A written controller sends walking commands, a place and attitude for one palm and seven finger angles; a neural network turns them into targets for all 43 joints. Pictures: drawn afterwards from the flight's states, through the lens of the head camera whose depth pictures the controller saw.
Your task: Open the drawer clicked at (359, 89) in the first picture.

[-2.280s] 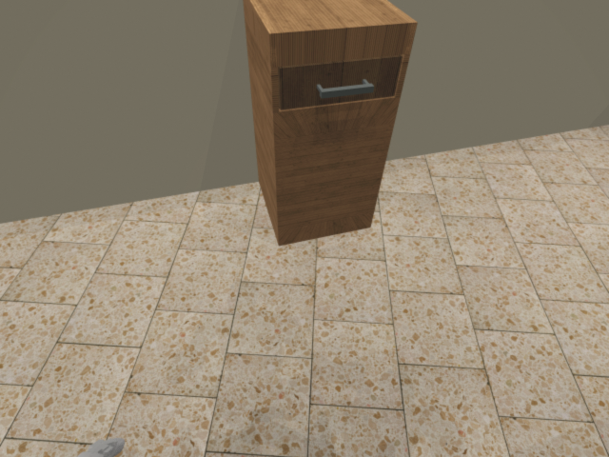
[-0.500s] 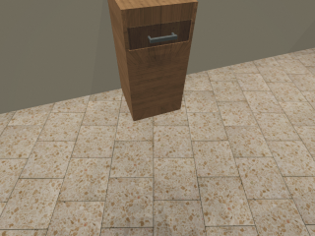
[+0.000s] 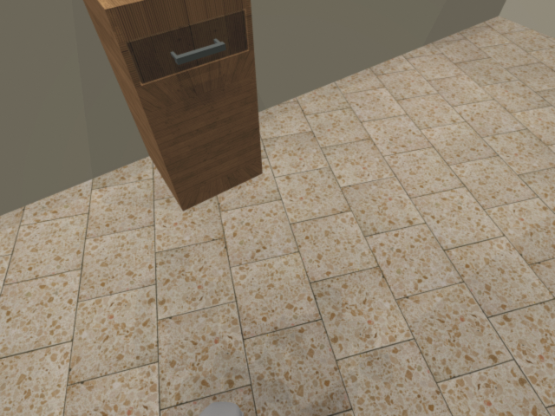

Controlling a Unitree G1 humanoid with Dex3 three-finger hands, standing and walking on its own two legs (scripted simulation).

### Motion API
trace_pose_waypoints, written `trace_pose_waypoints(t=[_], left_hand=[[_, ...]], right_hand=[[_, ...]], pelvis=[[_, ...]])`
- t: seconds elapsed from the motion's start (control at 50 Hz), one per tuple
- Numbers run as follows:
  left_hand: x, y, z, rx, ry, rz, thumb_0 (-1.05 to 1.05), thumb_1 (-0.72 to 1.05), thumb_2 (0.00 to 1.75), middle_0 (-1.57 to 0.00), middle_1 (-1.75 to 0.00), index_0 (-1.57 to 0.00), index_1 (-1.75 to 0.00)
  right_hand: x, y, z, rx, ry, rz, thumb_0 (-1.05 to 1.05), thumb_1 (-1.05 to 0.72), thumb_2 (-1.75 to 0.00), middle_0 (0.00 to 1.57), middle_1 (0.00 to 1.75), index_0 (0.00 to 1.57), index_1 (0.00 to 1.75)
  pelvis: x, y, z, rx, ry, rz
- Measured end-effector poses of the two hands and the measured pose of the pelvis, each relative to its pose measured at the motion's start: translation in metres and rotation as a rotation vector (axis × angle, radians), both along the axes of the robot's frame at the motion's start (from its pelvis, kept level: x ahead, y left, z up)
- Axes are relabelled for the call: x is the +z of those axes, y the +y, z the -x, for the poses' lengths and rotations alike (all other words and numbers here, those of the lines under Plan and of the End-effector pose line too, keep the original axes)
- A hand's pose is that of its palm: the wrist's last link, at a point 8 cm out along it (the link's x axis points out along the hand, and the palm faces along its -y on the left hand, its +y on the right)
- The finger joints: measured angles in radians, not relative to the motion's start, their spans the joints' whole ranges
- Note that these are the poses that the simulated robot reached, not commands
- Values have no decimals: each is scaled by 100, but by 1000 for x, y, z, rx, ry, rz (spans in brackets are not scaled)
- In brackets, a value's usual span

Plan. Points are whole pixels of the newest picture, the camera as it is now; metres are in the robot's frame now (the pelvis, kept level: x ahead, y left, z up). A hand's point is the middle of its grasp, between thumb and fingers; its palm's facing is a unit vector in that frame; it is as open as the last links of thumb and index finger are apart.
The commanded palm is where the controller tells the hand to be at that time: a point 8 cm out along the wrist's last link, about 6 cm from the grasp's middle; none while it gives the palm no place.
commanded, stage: walk to a spot facing it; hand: left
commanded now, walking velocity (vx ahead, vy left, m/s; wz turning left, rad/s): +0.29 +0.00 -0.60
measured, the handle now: (198, 50) +1.11 +0.36 -0.06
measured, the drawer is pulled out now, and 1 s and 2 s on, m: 0.00 0.00 0.00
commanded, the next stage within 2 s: turn to face it in 1.68 s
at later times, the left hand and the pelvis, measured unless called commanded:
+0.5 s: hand (175, 367) +0.21 +0.21 -0.18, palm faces -0.28 -0.95 -0.17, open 7.4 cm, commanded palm none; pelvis +0.08 +0.04 +0.00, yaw -19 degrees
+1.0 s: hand (279, 270) +0.41 +0.04 -0.17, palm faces -0.48 -0.85 -0.23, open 7.2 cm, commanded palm none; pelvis +0.26 -0.10 +0.00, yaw -31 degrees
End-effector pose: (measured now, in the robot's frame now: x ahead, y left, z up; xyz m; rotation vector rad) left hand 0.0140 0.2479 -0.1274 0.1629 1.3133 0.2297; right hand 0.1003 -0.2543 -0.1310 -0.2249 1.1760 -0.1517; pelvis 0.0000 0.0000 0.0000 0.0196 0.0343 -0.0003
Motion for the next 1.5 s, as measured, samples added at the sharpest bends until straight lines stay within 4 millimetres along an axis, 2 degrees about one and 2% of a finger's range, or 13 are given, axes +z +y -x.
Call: trace_pose_waypoints(t=[0.22, 0.32, 0.4, 0.52, 0.62, 0.7, 0.78, 0.9, 0.98, 1.1, 1.24, 1.32, 1.5], left_hand=[[-19, 46, -42, -106, -34, 47, 1, 90, 90, -20, -30, -20, -30], [-11, 56, -98, -207, -77, 65, 1, 91, 90, -20, -30, -20, -30], [-12, 50, -146, -277, -102, 68, 1, 91, 90, -19, -30, -20, -30], [-21, 4, -216, -407, -73, 99, 1, 91, 90, -19, -30, -20, -30], [-32, -69, -291, -547, -83, 144, 1, 91, 90, -19, -30, -20, -30], [-43, -132, -351, -636, -158, 162, 1, 91, 90, -19, -30, -20, -30], [-40, -163, -381, -643, -192, 153, 0, 91, 90, -19, -30, -20, -30], [-17, -166, -401, -627, -152, 78, -1, 93, 90, -20, -30, -21, -30], [-8, -160, -414, -624, -107, 42, -1, 93, 90, -20, -30, -20, -30], [-13, -157, -423, -565, -26, 47, 0, 92, 90, -20, -30, -20, -30], [-38, -150, -429, -495, 166, 70, 0, 91, 90, -20, -30, -20, -30], [-35, -160, -462, -554, 234, 76, 1, 91, 90, -20, -30, -20, -30], [-24, -238, -600, -657, 75, 108, 1, 91, 90, -19, -30, -20, -30]], right_hand=[[23, 32, 17, -110, -118, 58, 0, -91, -90, 20, 30, 20, 30], [30, 47, 61, -214, -47, 64, 0, -91, -90, 20, 30, 20, 30], [25, 59, 96, -310, 50, 54, 0, -91, -90, 20, 30, 20, 30], [10, 88, 142, -469, 224, -14, 0, -91, -90, 20, 30, 20, 30], [2, 110, 167, -592, 395, -103, 0, -91, -90, 20, 30, 20, 30], [-8, 107, 168, -682, 507, -172, 0, -91, -90, 20, 30, 20, 30], [-16, 70, 127, -725, 453, -169, 1, -91, -90, 20, 30, 20, 30], [-14, -16, 3, -668, 148, -94, 1, -91, -90, 20, 30, 20, 30], [-8, -56, -74, -634, -11, -75, 0, -92, -90, 20, 30, 20, 30], [0, -90, -168, -556, -95, -67, 0, -92, -90, 20, 30, 20, 30], [1, -112, -265, -504, -137, -19, 0, -91, -90, 20, 30, 20, 30], [7, -109, -274, -588, -145, -8, 0, -91, -90, 20, 30, 20, 30], [10, -98, -224, -784, 112, -23, -2, -95, -90, 20, 30, 20, 30]], pelvis=[[-4, 41, -12, -126, 1, 35], [6, 49, -33, -192, -20, 62], [5, 47, -53, -255, -27, 63], [-3, 32, -89, -346, -26, 56], [-15, 5, -124, -404, -15, 53], [-33, -31, -159, -454, -20, 39], [-31, -58, -183, -484, -44, 45], [-10, -83, -223, -521, -41, 42], [-3, -95, -255, -542, -27, 39], [-2, -111, -308, -554, -11, 49], [-15, -122, -382, -580, -21, 46], [-9, -129, -416, -629, -46, 51], [4, -168, -477, -688, -37, 41]])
